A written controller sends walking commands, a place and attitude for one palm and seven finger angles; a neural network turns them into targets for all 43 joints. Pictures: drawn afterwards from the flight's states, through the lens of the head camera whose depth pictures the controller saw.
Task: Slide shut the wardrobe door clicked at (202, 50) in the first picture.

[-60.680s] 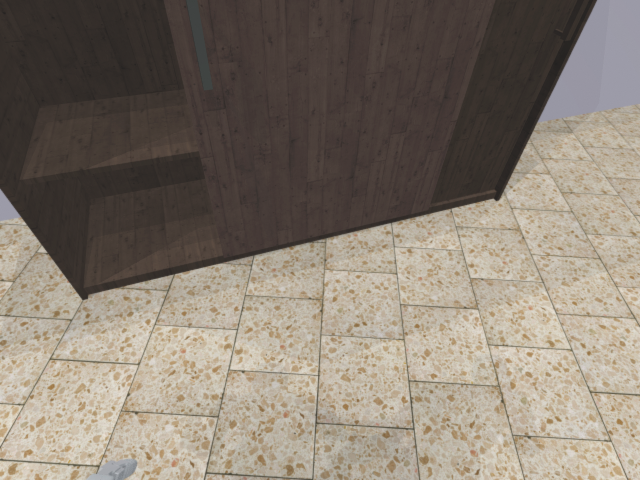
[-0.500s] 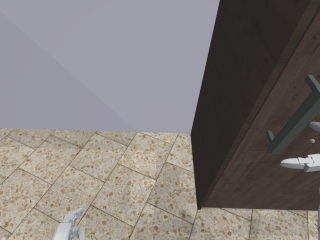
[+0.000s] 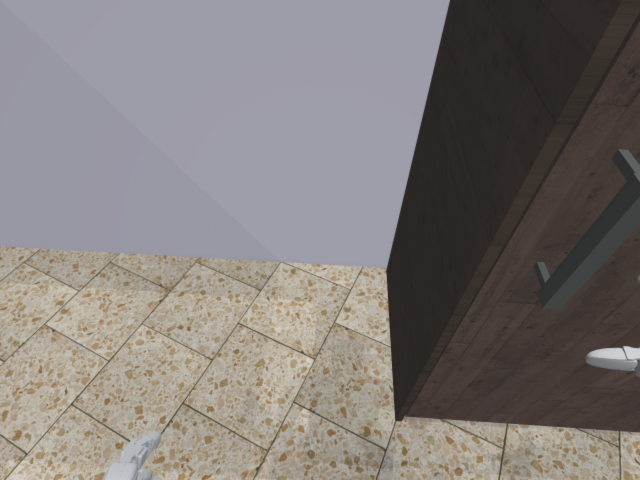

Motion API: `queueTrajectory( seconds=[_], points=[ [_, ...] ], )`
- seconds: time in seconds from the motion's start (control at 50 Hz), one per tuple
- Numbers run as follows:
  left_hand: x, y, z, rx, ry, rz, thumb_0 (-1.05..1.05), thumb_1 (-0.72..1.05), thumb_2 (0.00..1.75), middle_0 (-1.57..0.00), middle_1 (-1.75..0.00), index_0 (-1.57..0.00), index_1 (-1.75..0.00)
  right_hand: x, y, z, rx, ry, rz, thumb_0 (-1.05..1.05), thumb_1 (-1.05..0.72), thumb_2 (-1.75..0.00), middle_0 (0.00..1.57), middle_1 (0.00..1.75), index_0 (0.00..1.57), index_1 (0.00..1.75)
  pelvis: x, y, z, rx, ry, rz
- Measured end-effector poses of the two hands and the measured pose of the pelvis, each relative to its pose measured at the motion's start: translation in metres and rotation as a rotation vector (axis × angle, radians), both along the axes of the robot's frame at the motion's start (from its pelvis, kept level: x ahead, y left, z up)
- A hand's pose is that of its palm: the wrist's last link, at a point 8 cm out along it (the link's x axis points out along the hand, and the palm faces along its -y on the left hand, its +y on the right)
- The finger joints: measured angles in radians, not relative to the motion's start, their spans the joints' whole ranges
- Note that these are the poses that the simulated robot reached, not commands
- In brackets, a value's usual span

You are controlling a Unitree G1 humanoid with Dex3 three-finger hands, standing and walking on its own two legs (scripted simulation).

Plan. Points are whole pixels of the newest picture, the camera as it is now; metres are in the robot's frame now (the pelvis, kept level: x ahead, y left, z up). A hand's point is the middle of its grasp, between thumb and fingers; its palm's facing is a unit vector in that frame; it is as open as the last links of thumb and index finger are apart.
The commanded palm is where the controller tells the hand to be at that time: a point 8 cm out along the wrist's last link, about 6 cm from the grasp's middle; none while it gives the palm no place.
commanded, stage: slip the hand off the handle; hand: right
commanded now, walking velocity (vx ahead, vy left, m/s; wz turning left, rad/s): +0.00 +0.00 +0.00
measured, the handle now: (583, 238) +0.37 -0.29 +0.14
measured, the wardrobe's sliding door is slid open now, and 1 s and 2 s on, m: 0.00 0.00 0.00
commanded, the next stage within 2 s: draw the hand back to the body in 0.44 s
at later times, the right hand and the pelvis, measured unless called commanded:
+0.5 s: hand out of the picture +0.21 -0.34 +0.10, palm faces +0.49 +0.83 -0.26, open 14.7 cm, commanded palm +0.17 -0.37 +0.12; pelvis +0.00 +0.01 +0.00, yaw -2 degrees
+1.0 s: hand out of the picture +0.19 -0.31 +0.15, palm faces +0.08 +1.00 -0.06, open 14.7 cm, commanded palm +0.15 -0.35 +0.15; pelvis -0.01 +0.01 +0.00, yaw +0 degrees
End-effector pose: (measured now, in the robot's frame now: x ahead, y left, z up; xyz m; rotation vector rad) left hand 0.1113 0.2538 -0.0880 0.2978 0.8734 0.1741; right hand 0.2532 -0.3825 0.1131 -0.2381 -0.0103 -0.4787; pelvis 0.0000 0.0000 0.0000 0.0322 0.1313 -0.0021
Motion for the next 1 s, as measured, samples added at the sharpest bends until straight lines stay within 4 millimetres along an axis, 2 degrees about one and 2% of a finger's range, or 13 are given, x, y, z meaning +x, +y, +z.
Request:
queueTrajectory(
  seconds=[0.16,0.34,0.44,0.58,0.64,0.74,0.84,0.94,1.0],
  points=[
    [0.030,-0.014,0.007,-0.007,-0.083,-0.068,0.01,0.90,0.90,-0.20,-0.30,-0.20,-0.30,-0.043,-0.008,-0.001,-0.015,-0.017,-0.067,-0.01,0.54,-0.20,0.25,1.15,0.25,1.15,-0.002,0.000,-0.002,0.003,-0.018,-0.018],
    [0.064,-0.028,0.019,-0.021,-0.202,-0.134,0.01,0.90,0.90,-0.20,-0.30,-0.20,-0.30,-0.064,0.006,0.005,-0.016,-0.012,-0.026,-0.01,0.55,-0.20,0.25,1.15,0.25,1.15,-0.005,0.003,-0.001,0.000,-0.036,-0.036],
    [0.071,-0.030,0.024,-0.041,-0.238,-0.143,0.01,0.90,0.90,-0.20,-0.30,-0.20,-0.30,-0.078,0.012,0.005,-0.016,0.009,-0.028,-0.01,0.54,-0.20,0.25,1.15,0.25,1.15,-0.003,0.007,0.000,-0.004,-0.039,-0.032],
    [0.067,-0.021,0.019,-0.034,-0.219,-0.156,0.01,0.90,0.90,-0.20,-0.30,-0.20,-0.30,-0.103,0.010,0.008,-0.032,0.011,-0.084,-0.01,0.54,-0.20,0.25,1.15,0.25,1.15,-0.003,0.014,-0.001,-0.004,-0.045,-0.043],
    [0.063,-0.016,0.015,-0.028,-0.211,-0.147,0.01,0.90,0.90,-0.20,-0.30,-0.20,-0.30,-0.102,0.016,0.008,0.040,-0.020,-0.002,-0.01,0.54,-0.20,0.25,1.15,0.25,1.15,-0.005,0.017,-0.001,0.002,-0.057,-0.054],
    [0.058,-0.007,0.019,-0.020,-0.247,-0.113,0.02,0.90,0.90,-0.20,-0.30,-0.20,-0.30,-0.084,0.033,0.016,0.103,-0.019,0.229,-0.01,0.55,-0.20,0.25,1.15,0.25,1.15,-0.004,0.020,0.001,0.004,-0.078,-0.049],
    [0.055,0.002,0.032,-0.029,-0.322,-0.075,0.02,0.90,0.90,-0.20,-0.30,-0.20,-0.30,-0.071,0.028,0.026,0.147,0.023,0.397,-0.01,0.54,-0.20,0.25,1.15,0.25,1.15,-0.004,0.022,0.002,0.005,-0.093,-0.027],
    [0.051,0.007,0.046,-0.034,-0.388,-0.074,0.02,0.90,0.90,-0.20,-0.30,-0.20,-0.30,-0.079,0.022,0.037,0.157,-0.002,0.418,-0.01,0.54,-0.20,0.25,1.15,0.25,1.15,-0.005,0.016,0.003,0.004,-0.099,-0.006],
    [0.050,0.004,0.051,-0.031,-0.406,-0.088,0.02,0.90,0.90,-0.20,-0.30,-0.20,-0.30,-0.090,0.023,0.035,0.171,-0.019,0.408,-0.01,0.54,-0.21,0.25,1.15,0.25,1.15,-0.006,0.010,0.003,0.005,-0.104,-0.004]
  ],
)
